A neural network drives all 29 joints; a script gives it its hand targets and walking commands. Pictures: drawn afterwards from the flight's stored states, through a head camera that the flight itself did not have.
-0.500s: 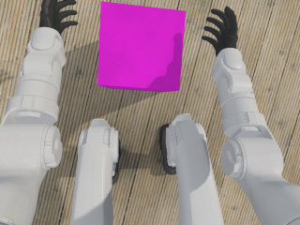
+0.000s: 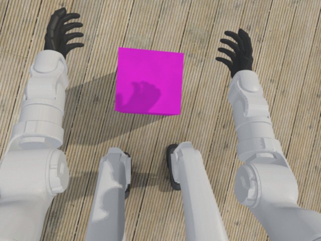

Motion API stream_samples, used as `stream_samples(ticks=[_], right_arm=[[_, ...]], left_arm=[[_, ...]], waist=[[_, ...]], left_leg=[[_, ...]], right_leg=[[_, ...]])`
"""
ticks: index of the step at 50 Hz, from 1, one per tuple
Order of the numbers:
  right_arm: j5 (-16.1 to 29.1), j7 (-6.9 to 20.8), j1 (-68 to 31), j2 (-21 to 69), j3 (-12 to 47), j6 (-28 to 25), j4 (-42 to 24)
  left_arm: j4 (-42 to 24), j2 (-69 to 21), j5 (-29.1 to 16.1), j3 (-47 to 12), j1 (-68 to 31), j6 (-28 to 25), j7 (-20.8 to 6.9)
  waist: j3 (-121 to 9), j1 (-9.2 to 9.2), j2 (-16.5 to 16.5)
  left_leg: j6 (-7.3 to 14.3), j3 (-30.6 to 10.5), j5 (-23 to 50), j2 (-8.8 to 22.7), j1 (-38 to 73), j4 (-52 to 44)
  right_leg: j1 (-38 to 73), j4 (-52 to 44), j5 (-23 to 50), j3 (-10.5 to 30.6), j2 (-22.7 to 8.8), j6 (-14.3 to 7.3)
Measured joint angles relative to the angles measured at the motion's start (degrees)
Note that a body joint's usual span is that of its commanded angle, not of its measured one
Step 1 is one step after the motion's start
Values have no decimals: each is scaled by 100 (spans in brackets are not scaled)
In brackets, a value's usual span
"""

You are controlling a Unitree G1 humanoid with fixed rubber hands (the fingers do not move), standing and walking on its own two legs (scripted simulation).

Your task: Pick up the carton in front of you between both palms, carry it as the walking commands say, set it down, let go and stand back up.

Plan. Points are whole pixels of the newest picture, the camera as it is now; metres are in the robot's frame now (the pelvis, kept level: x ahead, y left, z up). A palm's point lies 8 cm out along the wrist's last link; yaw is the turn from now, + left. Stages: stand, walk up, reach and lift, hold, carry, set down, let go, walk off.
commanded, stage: set down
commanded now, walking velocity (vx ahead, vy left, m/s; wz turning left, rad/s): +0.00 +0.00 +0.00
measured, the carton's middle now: (148, 87) +0.48 -0.01 -0.43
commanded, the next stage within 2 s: let go in 0.20 s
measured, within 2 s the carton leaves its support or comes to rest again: neither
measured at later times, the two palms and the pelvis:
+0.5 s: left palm (9, 71) +0.43 +0.21 +0.02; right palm (285, 82) +0.41 -0.22 +0.02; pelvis +0.05 -0.01 +0.13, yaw +2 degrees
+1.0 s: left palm out of the picture +0.29 +0.23 +0.14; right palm out of the picture +0.28 -0.24 +0.15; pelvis +0.11 -0.01 +0.22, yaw +1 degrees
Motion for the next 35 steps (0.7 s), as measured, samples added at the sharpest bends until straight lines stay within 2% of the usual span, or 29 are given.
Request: stream_samples(ticks=[11,16,21,25,29,35], right_arm=[[-274,150,335,143,-152,-135,113],[-499,284,642,163,-128,-197,71],[-773,518,1502,130,126,-227,-246],[-792,684,2397,51,379,-262,-549],[-665,787,3154,-47,600,-371,-731],[-470,843,4129,-87,878,-622,-843]], left_arm=[[184,-149,224,177,312,-158,-150],[113,-300,466,247,609,-198,-106],[-431,-572,683,200,1557,-196,87],[-944,-721,624,52,2579,-248,170],[-1247,-753,485,-89,3427,-387,137],[-1360,-728,374,-296,4423,-665,47]], waist=[[-166,-4,8],[-197,31,0],[-155,75,-26],[-45,82,-66],[49,82,-114],[22,77,-154]], left_leg=[[4,-37,425,-2,1176,-1460],[0,-61,602,-3,1703,-2066],[-6,-82,725,-14,2486,-2706],[-13,-110,792,-10,3321,-3240],[-22,-142,839,23,4175,-3725],[-30,-166,878,90,5328,-4337]], right_leg=[[1182,-1420,380,32,-48,-28],[1709,-2003,535,33,-74,-49],[2473,-2580,615,35,-113,-84],[3292,-3060,645,25,-134,-120],[4137,-3520,677,6,-126,-154],[5285,-4124,717,-4,-93,-193]])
